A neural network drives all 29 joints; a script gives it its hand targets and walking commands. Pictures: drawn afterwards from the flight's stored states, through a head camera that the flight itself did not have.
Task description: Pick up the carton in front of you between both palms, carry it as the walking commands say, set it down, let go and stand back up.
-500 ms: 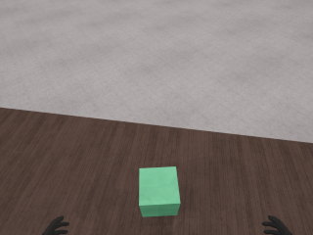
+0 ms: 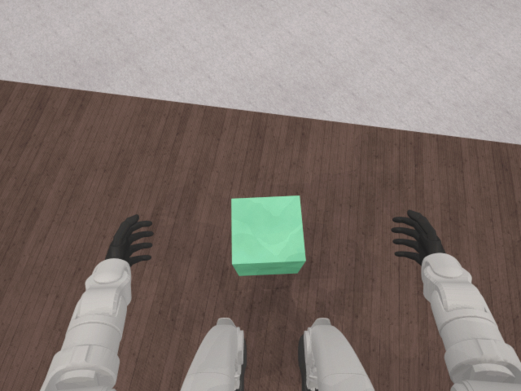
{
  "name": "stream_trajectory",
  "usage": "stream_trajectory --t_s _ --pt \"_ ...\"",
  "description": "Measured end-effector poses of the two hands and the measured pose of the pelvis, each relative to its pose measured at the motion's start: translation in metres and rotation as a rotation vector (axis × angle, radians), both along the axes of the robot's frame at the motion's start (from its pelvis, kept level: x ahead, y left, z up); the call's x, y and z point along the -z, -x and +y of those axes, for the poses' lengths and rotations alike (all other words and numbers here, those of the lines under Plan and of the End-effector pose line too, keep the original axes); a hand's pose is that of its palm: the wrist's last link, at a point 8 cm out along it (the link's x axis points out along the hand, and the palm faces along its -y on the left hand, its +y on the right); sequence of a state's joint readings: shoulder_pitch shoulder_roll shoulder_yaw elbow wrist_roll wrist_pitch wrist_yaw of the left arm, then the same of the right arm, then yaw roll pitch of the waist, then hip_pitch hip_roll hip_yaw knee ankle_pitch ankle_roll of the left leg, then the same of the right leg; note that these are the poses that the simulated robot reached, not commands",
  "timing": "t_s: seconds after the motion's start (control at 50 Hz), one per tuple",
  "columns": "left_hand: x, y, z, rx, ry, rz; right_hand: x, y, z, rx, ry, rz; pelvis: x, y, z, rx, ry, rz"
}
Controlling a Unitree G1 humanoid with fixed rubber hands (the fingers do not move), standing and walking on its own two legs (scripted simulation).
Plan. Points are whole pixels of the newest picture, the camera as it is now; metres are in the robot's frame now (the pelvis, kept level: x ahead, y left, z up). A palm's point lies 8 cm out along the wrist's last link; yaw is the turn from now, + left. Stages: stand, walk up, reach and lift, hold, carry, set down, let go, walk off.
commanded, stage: reach and lift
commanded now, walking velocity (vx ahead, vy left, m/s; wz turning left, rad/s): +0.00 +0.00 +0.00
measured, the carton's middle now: (267, 238) +0.46 +0.01 -0.58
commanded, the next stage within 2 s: none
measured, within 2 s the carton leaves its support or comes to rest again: neither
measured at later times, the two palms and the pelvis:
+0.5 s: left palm (173, 186) +0.46 +0.21 -0.15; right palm (362, 177) +0.48 -0.18 -0.15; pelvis -0.06 +0.00 -0.06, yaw +0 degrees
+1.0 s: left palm (194, 225) +0.45 +0.21 -0.38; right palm (338, 218) +0.47 -0.18 -0.38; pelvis -0.06 -0.01 -0.22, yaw +1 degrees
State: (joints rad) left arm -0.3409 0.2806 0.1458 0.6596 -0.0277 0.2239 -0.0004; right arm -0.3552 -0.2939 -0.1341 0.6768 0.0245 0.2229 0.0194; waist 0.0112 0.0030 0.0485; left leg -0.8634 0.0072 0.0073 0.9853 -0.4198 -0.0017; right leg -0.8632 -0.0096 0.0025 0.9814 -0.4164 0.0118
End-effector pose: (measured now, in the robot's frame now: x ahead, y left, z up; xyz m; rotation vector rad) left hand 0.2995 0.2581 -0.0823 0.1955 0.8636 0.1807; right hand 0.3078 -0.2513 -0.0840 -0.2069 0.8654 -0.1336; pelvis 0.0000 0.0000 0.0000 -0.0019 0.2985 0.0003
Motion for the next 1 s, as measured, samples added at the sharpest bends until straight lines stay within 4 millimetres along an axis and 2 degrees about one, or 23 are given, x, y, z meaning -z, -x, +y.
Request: stream_trajectory --t_s 0.14,0.28,0.4,0.5,0.62,0.72,0.84,0.92,1.0 --pt "0.024 -0.044 -0.014 -0.019 0.045 -0.068 0.023 -0.049 0.020 0.006 -0.049 -0.070 0.023 0.032 -0.001 0.002 0.000 0.132" --pt "0.039 -0.095 -0.029 -0.033 0.089 -0.135 0.037 -0.102 0.042 0.004 -0.091 -0.129 0.043 0.061 -0.002 0.000 0.001 0.245" --pt "0.052 -0.138 -0.044 -0.038 0.123 -0.189 0.050 -0.146 0.061 -0.002 -0.125 -0.178 0.059 0.070 -0.003 -0.001 0.001 0.338" --pt "0.068 -0.164 -0.052 -0.035 0.131 -0.225 0.066 -0.173 0.071 -0.010 -0.132 -0.215 0.064 0.065 -0.003 -0.001 0.002 0.415" --pt "0.099 -0.172 -0.055 -0.038 0.133 -0.228 0.097 -0.181 0.075 -0.004 -0.138 -0.218 0.069 0.047 -0.003 -0.002 0.002 0.510" --pt "0.139 -0.167 -0.056 -0.049 0.131 -0.207 0.139 -0.175 0.075 0.010 -0.139 -0.197 0.091 0.036 -0.003 -0.002 0.001 0.590" --pt "0.210 -0.156 -0.053 -0.066 0.123 -0.185 0.211 -0.165 0.073 0.016 -0.127 -0.179 0.143 0.038 -0.003 -0.006 -0.002 0.641" --pt "0.258 -0.151 -0.049 -0.066 0.113 -0.187 0.259 -0.161 0.071 0.015 -0.120 -0.186 0.184 0.048 -0.004 -0.008 -0.001 0.633" --pt "0.298 -0.149 -0.049 -0.064 0.113 -0.200 0.299 -0.159 0.070 0.012 -0.117 -0.196 0.225 0.060 -0.005 -0.009 0.001 0.591"
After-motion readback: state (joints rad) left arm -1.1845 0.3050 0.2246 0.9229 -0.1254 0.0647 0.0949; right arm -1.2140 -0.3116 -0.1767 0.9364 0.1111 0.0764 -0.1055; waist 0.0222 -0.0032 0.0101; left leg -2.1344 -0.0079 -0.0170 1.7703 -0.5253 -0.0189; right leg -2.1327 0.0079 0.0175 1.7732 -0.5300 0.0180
